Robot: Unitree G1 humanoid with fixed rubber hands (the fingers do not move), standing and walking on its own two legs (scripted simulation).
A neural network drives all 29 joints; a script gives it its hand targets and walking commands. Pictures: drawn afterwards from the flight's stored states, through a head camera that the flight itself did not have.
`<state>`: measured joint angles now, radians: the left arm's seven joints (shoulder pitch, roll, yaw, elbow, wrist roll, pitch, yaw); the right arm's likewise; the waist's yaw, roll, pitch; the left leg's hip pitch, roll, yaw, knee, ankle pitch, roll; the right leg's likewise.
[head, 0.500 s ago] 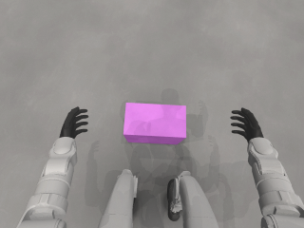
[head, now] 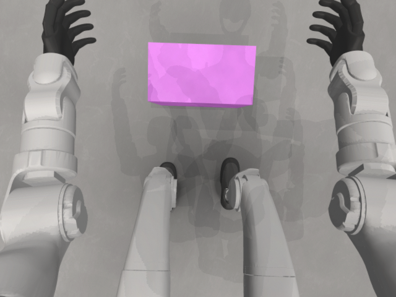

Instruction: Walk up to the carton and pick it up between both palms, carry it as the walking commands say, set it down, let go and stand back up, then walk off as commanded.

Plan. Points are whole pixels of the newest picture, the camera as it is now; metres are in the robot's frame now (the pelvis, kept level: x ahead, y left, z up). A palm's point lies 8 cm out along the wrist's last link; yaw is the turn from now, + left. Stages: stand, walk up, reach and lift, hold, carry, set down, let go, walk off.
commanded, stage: reach and lift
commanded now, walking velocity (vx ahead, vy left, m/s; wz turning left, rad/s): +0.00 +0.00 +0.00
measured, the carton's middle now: (200, 80) +0.50 +0.02 -0.52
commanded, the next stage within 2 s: none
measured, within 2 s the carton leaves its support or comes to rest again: neither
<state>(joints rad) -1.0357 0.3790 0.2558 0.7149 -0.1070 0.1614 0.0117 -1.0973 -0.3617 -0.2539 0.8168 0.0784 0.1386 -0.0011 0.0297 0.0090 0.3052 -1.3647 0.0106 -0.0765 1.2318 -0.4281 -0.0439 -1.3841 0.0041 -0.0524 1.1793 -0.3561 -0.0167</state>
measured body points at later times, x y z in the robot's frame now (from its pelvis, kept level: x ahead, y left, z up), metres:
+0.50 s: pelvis -0.03 +0.02 -0.10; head +0.29 +0.03 +0.21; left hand +0.49 +0.25 -0.21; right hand +0.50 -0.22 -0.21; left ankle +0.06 +0.14 -0.61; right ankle +0.09 -0.11 -0.61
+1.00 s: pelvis -0.05 +0.01 -0.23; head +0.32 +0.02 +0.01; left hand +0.51 +0.24 -0.38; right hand +0.51 -0.22 -0.38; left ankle +0.06 +0.14 -0.61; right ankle +0.09 -0.11 -0.61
